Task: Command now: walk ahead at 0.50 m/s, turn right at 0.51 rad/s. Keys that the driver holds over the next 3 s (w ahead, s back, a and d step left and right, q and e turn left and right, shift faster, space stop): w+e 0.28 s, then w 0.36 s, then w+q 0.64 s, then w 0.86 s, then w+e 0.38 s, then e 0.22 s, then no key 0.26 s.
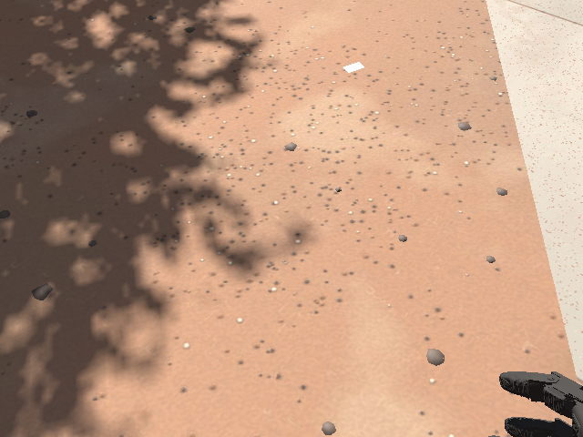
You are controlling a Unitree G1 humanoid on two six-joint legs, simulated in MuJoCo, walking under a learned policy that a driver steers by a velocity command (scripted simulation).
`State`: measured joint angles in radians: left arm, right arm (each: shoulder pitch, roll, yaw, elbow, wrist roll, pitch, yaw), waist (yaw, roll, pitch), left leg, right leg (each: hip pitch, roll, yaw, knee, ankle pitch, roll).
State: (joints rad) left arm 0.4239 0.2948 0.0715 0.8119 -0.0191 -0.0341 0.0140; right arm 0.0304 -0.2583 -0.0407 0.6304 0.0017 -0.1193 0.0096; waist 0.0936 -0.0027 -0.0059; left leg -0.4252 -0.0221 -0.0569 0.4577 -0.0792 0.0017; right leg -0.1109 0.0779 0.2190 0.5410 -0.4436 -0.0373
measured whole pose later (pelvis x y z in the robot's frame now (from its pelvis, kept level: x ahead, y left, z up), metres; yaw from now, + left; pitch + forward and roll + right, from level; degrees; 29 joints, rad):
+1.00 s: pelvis +0.53 -0.11 +0.00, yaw -8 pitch +3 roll -2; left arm 0.32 0.29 0.07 0.83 -0.01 -0.05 0.01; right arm 0.11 -0.26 -0.04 0.73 0.02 -0.06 0.06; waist 0.06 0.03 0.01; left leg -0.58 0.04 0.03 0.58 -0.05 0.06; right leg 0.11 0.02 -0.15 0.26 -0.41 0.00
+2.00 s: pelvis +1.10 -0.11 +0.01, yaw +8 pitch +3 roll -1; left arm 0.41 0.29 0.05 0.88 -0.02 -0.06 0.00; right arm 0.03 -0.25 -0.03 0.65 0.01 -0.08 0.04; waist 0.10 0.03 0.02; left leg -0.55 0.04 -0.01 0.51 -0.01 0.03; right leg 0.06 0.04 0.00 0.26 -0.36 -0.02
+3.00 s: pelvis +1.58 -0.10 +0.01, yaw -14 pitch +2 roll -1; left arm 0.19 0.28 0.05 0.72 0.00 0.01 0.01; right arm 0.14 -0.28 -0.04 0.76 -0.01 -0.03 -0.01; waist 0.02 0.03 0.02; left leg -0.51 0.04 -0.06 0.66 -0.16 -0.07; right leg -0.25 0.12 0.10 0.46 -0.25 -0.07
